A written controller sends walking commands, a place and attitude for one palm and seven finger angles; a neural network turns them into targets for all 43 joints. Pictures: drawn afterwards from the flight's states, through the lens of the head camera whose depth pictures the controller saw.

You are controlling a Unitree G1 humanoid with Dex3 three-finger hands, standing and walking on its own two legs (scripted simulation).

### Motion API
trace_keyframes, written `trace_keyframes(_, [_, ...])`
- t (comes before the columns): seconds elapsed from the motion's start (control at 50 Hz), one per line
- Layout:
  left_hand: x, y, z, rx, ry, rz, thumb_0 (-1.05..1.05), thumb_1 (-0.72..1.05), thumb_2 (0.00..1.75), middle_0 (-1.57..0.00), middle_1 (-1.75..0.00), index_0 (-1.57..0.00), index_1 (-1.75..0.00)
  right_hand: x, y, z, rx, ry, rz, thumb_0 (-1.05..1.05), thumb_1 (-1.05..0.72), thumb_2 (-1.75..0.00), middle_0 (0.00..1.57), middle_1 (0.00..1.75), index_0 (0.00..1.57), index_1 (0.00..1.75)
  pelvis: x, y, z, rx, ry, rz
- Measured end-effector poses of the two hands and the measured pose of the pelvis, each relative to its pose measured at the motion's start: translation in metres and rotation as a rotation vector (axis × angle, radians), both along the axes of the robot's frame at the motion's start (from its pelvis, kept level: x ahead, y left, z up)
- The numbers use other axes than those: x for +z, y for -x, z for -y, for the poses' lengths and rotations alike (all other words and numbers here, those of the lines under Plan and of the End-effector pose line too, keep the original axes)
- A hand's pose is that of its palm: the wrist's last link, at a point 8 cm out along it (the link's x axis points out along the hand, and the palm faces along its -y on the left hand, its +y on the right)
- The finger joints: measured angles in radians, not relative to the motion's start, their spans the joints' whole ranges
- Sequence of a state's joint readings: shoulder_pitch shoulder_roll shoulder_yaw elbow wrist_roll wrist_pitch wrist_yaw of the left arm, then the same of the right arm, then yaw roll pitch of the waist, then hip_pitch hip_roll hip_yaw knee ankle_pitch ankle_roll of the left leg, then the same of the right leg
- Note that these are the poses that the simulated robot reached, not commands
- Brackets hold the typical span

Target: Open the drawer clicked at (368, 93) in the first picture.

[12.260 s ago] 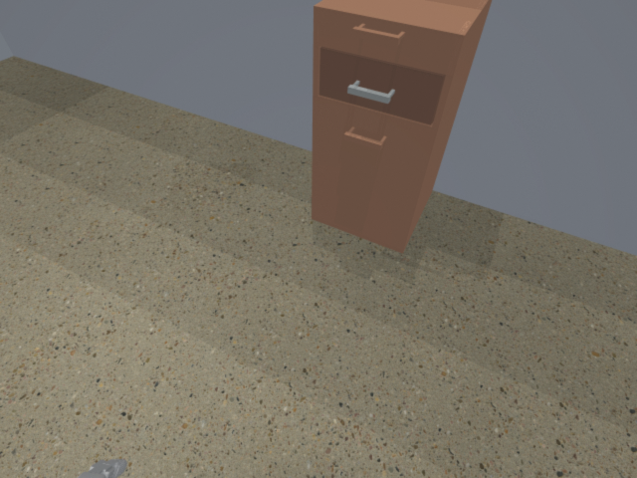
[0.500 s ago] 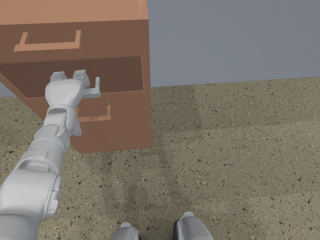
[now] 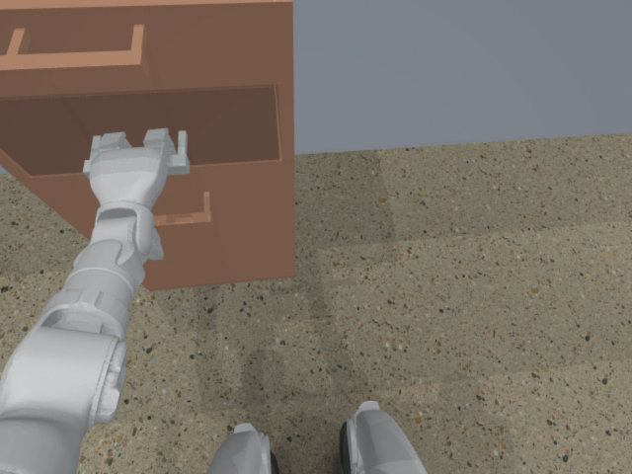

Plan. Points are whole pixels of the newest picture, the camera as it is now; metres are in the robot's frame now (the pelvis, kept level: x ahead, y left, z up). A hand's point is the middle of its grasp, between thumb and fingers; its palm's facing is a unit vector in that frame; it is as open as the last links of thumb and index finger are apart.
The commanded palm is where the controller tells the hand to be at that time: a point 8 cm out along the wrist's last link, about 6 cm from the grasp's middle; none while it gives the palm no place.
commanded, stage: lower the fingers behind the handle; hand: left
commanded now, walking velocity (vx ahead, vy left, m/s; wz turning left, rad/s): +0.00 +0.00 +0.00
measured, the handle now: (139, 154) +0.55 +0.21 -0.01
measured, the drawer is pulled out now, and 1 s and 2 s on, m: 0.00 0.00 0.04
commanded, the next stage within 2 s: close the thumb around the handle in 0.48 s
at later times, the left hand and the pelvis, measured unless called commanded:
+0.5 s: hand (148, 201) +0.48 +0.20 -0.03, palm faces -0.05 -0.03 -1.00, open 13.8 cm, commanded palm +0.46 +0.20 +0.02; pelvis +0.00 -0.01 +0.00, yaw +0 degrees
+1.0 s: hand (147, 199) +0.48 +0.20 -0.03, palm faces -0.06 -0.02 -1.00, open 9.0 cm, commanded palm +0.47 +0.20 +0.02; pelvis +0.00 -0.01 +0.00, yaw +0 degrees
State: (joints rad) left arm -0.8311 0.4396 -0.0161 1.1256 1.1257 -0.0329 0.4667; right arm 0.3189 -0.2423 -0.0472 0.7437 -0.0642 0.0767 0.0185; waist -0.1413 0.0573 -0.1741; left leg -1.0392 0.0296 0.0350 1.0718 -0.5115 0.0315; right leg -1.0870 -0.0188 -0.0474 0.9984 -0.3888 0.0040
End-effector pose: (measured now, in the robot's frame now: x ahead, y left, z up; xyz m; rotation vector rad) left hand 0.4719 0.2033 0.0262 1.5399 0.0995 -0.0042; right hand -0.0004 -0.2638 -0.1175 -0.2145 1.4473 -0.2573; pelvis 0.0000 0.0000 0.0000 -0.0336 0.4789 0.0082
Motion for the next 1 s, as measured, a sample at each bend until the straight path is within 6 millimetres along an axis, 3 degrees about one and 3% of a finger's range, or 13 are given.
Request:
trace_keyframes(0.66, [0.001, 0.008, 0.002, 0.000, 0.000, 0.011, 0.00, -0.48, 0.30, -0.28, -1.21, -0.32, -1.20, -0.004, -0.014, 0.011, 0.021, 0.007, 0.040, 0.00, -0.91, -0.90, 0.20, 0.29, 0.20, 0.30, -0.002, 0.002, 0.007, -0.002, -0.007, 0.006])
trace_keyframes(0.8, [0.002, 0.008, 0.002, 0.001, 0.000, 0.010, 0.00, -0.28, 0.39, -0.29, -1.23, -0.34, -1.22, -0.006, -0.011, 0.010, 0.019, 0.004, 0.035, 0.00, -0.91, -0.90, 0.20, 0.29, 0.20, 0.30, -0.003, 0.003, 0.006, -0.002, -0.008, 0.005])
trace_keyframes(1.0, [0.002, 0.006, 0.002, 0.001, -0.007, 0.010, 0.00, 0.21, 0.60, -0.33, -1.28, -0.37, -1.28, -0.007, -0.005, 0.009, 0.015, 0.006, 0.030, 0.00, -0.91, -0.90, 0.20, 0.29, 0.20, 0.30, -0.005, 0.005, 0.006, -0.001, -0.007, 0.001])
